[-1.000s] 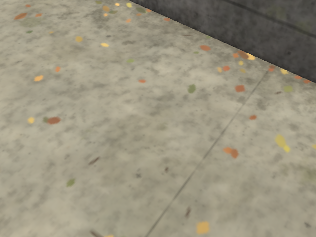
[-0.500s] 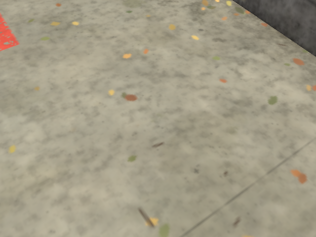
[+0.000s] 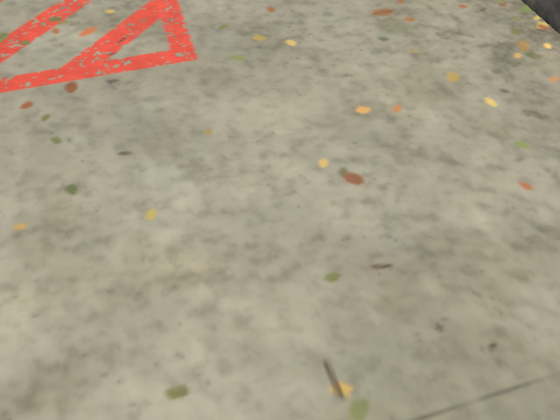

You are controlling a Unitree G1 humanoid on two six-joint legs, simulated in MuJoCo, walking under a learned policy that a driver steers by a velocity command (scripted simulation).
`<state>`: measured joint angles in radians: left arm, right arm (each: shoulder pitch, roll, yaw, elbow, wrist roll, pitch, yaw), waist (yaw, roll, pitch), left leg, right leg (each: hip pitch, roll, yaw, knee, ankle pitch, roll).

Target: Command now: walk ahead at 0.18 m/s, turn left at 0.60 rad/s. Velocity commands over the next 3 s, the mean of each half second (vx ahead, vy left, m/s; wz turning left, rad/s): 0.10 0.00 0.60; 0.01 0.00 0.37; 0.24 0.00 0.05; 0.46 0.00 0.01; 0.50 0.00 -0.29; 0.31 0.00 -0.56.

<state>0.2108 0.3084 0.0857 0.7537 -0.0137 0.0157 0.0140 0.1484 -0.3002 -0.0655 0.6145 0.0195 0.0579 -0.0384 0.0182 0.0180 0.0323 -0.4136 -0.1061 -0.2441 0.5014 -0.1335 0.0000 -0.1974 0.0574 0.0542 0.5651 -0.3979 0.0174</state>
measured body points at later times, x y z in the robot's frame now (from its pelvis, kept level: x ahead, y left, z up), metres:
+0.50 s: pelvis +0.04 +0.04 -0.01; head +0.08 +0.06 +0.44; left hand +0.02 +0.35 -0.12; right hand +0.32 -0.15 -0.08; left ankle +0.06 +0.15 -0.74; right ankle -0.05 -0.12 -0.70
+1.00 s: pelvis +0.09 +0.03 +0.00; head +0.12 +0.02 +0.45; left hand +0.11 +0.32 -0.09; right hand +0.35 -0.13 -0.11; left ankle +0.05 +0.16 -0.73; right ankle +0.16 -0.07 -0.73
